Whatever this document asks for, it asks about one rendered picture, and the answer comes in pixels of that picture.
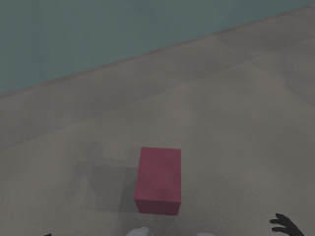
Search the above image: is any right robot hand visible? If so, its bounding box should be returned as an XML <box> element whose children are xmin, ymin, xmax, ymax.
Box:
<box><xmin>270</xmin><ymin>213</ymin><xmax>304</xmax><ymax>236</ymax></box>

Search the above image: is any carton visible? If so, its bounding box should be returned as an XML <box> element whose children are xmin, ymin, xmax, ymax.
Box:
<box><xmin>134</xmin><ymin>147</ymin><xmax>181</xmax><ymax>216</ymax></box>

